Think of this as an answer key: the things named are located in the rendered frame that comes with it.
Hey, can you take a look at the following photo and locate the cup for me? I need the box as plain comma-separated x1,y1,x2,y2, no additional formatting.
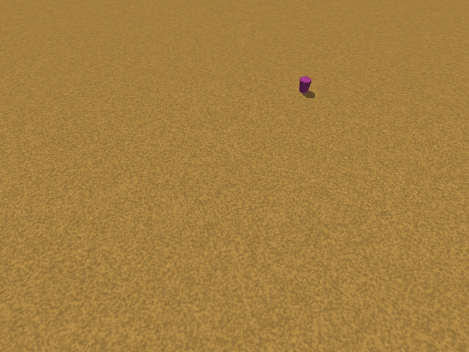
299,76,311,93

